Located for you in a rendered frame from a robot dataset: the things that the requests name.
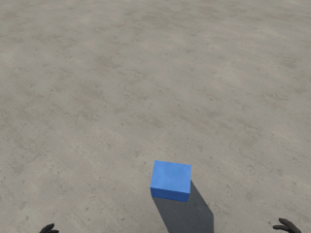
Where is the robot right hand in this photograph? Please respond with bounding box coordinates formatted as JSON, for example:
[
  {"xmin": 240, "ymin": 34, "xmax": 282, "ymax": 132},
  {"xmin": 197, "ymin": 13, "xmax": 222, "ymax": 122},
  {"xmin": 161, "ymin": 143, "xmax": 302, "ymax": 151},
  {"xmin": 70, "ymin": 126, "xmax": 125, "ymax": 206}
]
[{"xmin": 272, "ymin": 217, "xmax": 301, "ymax": 233}]

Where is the carton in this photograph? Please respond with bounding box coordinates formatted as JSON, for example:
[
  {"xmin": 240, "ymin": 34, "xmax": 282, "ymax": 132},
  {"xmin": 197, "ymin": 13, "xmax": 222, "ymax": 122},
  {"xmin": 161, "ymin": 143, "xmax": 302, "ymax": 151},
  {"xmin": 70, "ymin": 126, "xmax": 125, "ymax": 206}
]
[{"xmin": 150, "ymin": 160, "xmax": 191, "ymax": 203}]

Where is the robot left hand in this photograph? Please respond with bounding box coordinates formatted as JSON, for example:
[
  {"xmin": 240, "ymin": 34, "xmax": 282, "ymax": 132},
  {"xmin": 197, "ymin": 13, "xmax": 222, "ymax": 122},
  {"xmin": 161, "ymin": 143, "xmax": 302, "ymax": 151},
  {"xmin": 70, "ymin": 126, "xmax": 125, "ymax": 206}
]
[{"xmin": 40, "ymin": 223, "xmax": 59, "ymax": 233}]

